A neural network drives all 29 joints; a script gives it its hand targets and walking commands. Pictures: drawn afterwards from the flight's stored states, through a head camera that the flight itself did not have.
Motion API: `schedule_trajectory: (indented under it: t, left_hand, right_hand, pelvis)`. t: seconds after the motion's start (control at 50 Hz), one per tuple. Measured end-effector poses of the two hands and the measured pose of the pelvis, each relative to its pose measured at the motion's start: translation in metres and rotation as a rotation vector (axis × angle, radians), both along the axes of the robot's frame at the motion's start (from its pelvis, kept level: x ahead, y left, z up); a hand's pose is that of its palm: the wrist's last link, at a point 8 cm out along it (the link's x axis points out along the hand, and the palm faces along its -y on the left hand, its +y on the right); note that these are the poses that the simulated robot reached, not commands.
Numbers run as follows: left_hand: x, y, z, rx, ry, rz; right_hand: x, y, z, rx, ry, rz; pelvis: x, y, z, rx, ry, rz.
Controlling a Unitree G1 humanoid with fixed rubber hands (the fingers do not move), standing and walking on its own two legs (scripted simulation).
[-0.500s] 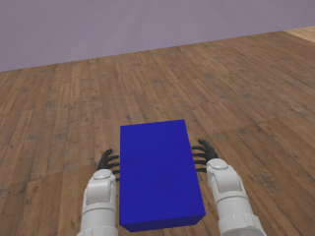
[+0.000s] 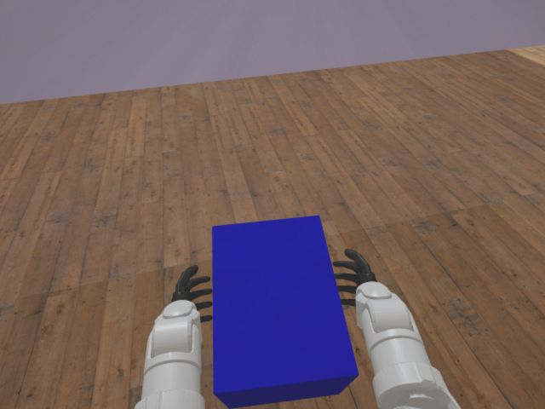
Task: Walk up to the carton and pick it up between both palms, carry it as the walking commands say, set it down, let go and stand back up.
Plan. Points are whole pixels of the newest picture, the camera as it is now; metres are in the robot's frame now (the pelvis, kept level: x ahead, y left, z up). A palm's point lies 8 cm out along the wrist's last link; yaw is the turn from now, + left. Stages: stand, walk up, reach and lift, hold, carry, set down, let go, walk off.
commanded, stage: set down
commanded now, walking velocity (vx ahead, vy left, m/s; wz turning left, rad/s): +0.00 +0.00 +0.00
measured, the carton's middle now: (275, 310) +0.33 +0.05 -0.07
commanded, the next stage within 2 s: none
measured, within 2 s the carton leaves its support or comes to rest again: neither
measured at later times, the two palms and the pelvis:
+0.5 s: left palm (196, 330) +0.29 +0.19 -0.09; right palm (350, 320) +0.33 -0.08 -0.09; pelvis -0.03 +0.01 -0.04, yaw +0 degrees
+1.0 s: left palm (207, 334) +0.33 +0.20 -0.19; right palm (341, 327) +0.36 -0.08 -0.18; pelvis -0.04 +0.02 -0.13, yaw -1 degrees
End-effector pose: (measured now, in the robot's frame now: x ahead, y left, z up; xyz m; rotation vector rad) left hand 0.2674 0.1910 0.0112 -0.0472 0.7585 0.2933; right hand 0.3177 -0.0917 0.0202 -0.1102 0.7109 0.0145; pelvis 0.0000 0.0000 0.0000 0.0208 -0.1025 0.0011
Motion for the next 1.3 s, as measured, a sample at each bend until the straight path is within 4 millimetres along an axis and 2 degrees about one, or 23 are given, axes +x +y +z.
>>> schedule_trajectory:
  t: [0.22, 0.44, 0.62, 0.82, 1.3]
  left_hand:
    - [0.011, -0.003, -0.041, 0.015, -0.002, -0.014]
    - [0.019, 0.001, -0.090, 0.025, -0.036, 0.016]
    - [0.032, 0.006, -0.128, 0.020, -0.058, 0.028]
    - [0.051, 0.004, -0.165, 0.012, -0.067, 0.023]
    - [0.075, 0.009, -0.255, 0.025, -0.049, 0.017]
  right_hand:
    - [0.001, -0.003, -0.043, -0.002, 0.007, -0.035]
    - [0.006, 0.005, -0.092, 0.007, -0.023, -0.076]
    - [0.020, 0.011, -0.131, 0.014, -0.042, -0.093]
    - [0.034, 0.009, -0.168, 0.033, -0.045, -0.112]
    - [0.061, 0.013, -0.260, 0.048, -0.030, -0.118]
  pelvis:
    - [-0.009, 0.003, -0.011, -0.005, 0.136, -0.002]
    - [-0.027, 0.010, -0.034, -0.015, 0.323, -0.004]
    - [-0.039, 0.017, -0.062, -0.017, 0.461, -0.008]
    - [-0.041, 0.021, -0.096, -0.018, 0.585, -0.006]
    - [-0.047, 0.010, -0.175, -0.018, 0.776, -0.001]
